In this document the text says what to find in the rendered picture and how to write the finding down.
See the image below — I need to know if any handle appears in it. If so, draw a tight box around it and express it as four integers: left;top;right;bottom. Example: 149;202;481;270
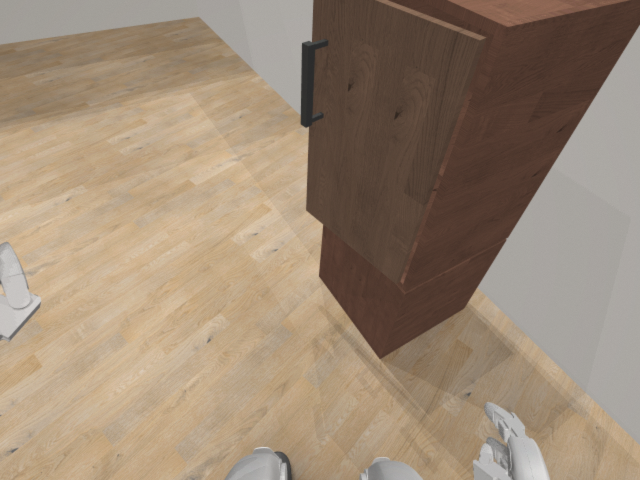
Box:
301;39;328;128

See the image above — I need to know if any cupboard door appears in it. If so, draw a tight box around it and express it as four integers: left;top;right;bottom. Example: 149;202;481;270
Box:
306;0;487;284

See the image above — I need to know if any robot right hand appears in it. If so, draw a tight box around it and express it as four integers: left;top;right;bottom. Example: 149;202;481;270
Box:
473;402;550;480

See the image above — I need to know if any robot left hand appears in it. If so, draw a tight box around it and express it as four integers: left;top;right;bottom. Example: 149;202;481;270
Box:
0;242;41;342

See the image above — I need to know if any robot left shin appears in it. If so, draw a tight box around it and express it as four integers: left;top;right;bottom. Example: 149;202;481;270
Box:
252;447;280;459

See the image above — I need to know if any left robot thigh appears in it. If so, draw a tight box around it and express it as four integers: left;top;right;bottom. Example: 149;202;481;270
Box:
224;453;287;480

